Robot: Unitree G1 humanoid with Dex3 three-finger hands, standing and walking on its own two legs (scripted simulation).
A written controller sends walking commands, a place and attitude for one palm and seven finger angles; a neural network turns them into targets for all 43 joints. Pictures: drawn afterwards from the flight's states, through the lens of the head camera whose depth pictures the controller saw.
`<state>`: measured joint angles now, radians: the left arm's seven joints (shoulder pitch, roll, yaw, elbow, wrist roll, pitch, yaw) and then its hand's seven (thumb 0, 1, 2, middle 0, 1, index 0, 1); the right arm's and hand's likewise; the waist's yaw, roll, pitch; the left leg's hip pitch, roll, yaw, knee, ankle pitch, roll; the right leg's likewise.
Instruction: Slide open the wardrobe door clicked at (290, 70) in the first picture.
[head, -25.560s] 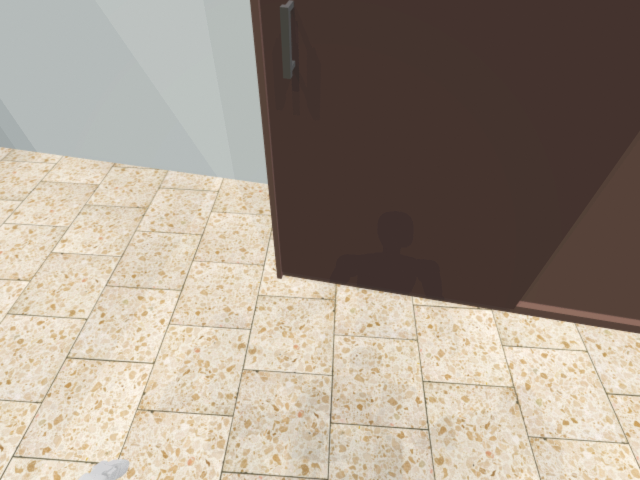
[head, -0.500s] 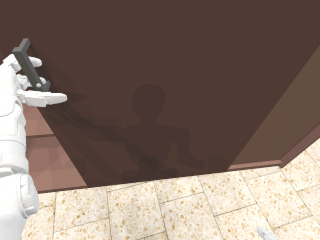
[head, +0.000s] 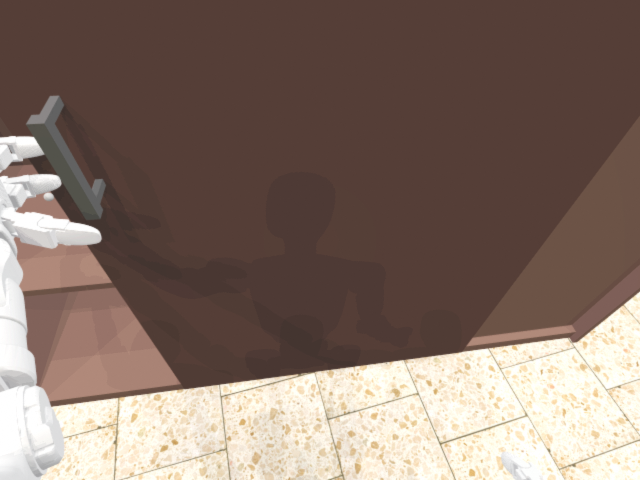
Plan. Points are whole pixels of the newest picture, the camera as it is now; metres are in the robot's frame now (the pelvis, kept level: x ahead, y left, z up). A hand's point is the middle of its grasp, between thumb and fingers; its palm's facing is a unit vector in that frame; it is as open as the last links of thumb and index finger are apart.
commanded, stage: slip the hand off the handle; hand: left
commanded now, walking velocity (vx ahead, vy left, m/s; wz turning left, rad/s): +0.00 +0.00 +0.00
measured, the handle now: (74, 161) +0.44 +0.32 +0.16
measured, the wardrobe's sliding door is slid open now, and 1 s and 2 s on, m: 0.42 0.42 0.42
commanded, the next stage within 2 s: draw the hand back to the body in 1.74 s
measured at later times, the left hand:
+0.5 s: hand (7, 198) +0.39 +0.39 +0.14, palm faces +0.38 -0.91 -0.20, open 14.7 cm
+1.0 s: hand out of the picture +0.27 +0.37 +0.14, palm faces +0.46 -0.87 -0.18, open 14.7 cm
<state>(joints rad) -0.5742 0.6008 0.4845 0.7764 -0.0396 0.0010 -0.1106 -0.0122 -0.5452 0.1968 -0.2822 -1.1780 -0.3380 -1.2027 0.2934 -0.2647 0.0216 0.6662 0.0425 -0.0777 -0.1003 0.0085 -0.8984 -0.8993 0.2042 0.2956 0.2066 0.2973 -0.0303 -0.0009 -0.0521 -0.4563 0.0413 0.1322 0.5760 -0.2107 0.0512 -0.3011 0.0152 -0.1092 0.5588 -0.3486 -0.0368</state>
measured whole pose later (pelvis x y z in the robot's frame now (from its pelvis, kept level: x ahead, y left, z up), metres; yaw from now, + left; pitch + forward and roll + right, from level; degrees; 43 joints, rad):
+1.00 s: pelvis -0.02 +0.02 +0.00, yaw +3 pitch +1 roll -2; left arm -0.24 0.51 0.44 0.35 -0.13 0.11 -0.11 -0.01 -0.55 0.20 -0.25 -1.15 -0.25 -1.15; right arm 0.21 -0.25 0.07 0.62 0.06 -0.16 -0.12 0.01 -0.90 -0.90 0.20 0.30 0.21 0.30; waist 0.05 0.02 -0.04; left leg -0.40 0.00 0.10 0.55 -0.17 0.08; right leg -0.22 -0.01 -0.14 0.54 -0.32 -0.01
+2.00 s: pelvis -0.01 +0.00 +0.00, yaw +1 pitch +1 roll -2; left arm -0.19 0.57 0.57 0.48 -0.36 0.00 -0.49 -0.01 -0.55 0.20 -0.25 -1.15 -0.25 -1.15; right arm 0.25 -0.27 0.07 0.64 0.09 -0.20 -0.15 0.01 -0.90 -0.90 0.20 0.30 0.21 0.30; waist 0.03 0.02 -0.06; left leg -0.40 0.04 0.09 0.60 -0.22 0.05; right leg -0.22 0.02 -0.13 0.55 -0.35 -0.03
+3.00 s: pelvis +0.00 +0.00 +0.01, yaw -2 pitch -6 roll +0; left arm 0.43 0.36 0.33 -0.33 -0.09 -0.09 0.10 0.00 0.48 0.69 -0.22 -0.55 -0.22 -0.55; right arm 0.22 -0.24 0.03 0.67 0.01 -0.16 -0.07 0.01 -0.90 -0.90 0.20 0.30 0.20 0.30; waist 0.06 0.04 0.02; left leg -0.14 -0.03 0.05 0.38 -0.14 0.05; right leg 0.00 0.03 -0.04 0.36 -0.26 -0.04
